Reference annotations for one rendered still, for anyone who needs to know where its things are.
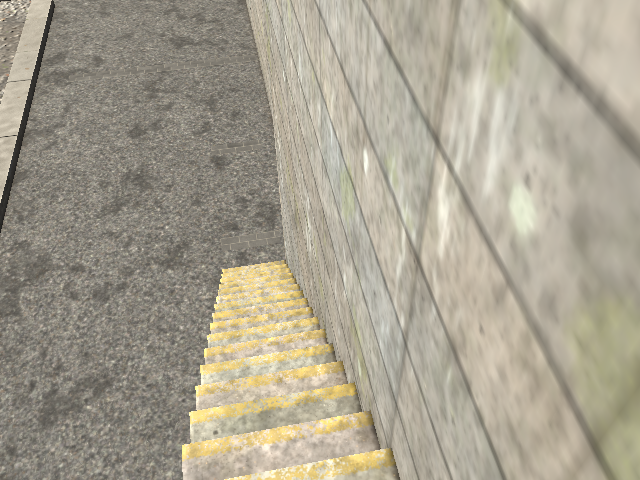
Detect stairs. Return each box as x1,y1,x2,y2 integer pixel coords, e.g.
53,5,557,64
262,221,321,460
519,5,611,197
182,260,400,480

